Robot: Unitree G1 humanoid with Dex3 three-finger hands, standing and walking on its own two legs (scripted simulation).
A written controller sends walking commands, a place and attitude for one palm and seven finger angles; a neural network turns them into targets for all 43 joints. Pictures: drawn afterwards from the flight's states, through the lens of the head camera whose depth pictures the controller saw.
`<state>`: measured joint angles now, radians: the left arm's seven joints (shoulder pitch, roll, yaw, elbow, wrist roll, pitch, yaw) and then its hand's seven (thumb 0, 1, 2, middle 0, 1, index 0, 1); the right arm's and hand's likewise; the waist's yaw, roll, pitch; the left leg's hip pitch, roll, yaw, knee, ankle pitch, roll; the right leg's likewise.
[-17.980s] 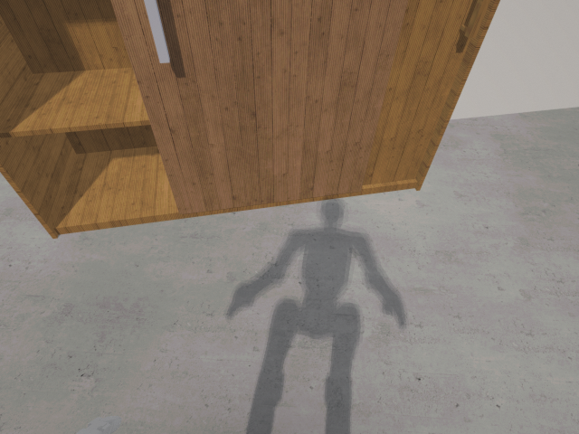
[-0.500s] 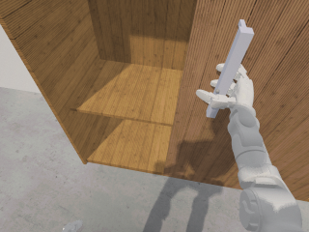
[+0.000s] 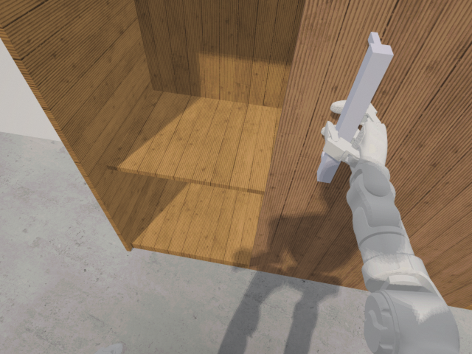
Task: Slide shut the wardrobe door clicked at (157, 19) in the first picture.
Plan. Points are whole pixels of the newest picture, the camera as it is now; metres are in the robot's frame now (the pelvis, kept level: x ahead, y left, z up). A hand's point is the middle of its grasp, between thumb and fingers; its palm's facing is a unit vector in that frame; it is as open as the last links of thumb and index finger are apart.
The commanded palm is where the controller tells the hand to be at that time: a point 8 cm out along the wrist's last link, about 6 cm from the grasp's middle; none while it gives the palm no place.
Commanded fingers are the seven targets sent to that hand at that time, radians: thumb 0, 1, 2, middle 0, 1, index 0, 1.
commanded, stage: grip the handle and tug to test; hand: right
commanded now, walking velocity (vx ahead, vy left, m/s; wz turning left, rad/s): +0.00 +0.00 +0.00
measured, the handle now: (345, 118) +0.50 -0.12 +0.15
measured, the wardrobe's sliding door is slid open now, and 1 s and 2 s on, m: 0.53 0.53 0.49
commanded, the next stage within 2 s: tug the door sideways, standing still in 0.54 s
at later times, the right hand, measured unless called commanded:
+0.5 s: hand (332, 140) +0.45 -0.09 +0.14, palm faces +0.03 +1.00 +0.02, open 6.0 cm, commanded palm +0.40 -0.15 +0.14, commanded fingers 0.00 -0.90 -0.90 0.45 1.40 0.45 1.40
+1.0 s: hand (330, 139) +0.45 -0.09 +0.14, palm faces +0.09 +1.00 +0.01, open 6.0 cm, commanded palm +0.43 -0.11 +0.14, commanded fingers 0.00 -0.90 -0.90 0.45 1.40 0.45 1.40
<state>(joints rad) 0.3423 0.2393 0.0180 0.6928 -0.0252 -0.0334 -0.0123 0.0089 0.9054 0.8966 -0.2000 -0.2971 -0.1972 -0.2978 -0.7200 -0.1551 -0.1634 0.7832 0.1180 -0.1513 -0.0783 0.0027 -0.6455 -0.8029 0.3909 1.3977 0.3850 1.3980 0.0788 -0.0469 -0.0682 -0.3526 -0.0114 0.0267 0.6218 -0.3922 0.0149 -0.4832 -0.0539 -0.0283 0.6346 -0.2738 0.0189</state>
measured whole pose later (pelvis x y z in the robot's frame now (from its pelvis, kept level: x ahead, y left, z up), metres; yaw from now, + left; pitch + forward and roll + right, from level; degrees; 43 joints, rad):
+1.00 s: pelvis +0.03 +0.00 +0.00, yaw -3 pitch +7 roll +0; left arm 0.25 0.22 0.02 0.66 -0.01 -0.02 -0.02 0.01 0.91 0.90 -0.20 -0.30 -0.20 -0.30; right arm -0.58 -0.06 -0.04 0.48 0.12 0.01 -0.16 0.01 -0.66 -0.84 0.34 1.40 0.35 1.40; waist 0.02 -0.05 -0.08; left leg -0.28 0.01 0.06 0.58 -0.42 0.01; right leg -0.43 -0.02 0.01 0.61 -0.31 0.02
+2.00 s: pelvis +0.01 +0.04 -0.01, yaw -2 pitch -1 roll +0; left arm 0.22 0.21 0.00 0.71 -0.03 0.03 0.07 0.01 0.90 0.90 -0.20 -0.30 -0.20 -0.30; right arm -0.83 -0.15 0.00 0.75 0.12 -0.12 -0.05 -0.02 -0.60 -0.80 0.45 1.40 0.32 1.40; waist -0.01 -0.02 0.14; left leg -0.30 -0.04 0.05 0.86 -0.46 0.04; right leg -0.34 -0.09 -0.02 0.69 -0.35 0.03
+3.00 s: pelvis +0.10 +0.31 +0.00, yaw -10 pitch -3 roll -1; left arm 0.08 0.23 0.07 0.57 -0.05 -0.03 -0.02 0.01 0.91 0.90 -0.20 -0.30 -0.19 -0.30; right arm -0.45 -0.12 0.06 0.08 0.07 -0.09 -0.16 -0.01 -0.71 -0.78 0.42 1.40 0.20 1.36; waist -0.10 -0.05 0.30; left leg -0.32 0.03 0.04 0.71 -0.32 0.01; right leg -0.23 -0.21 -0.09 0.60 -0.30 0.14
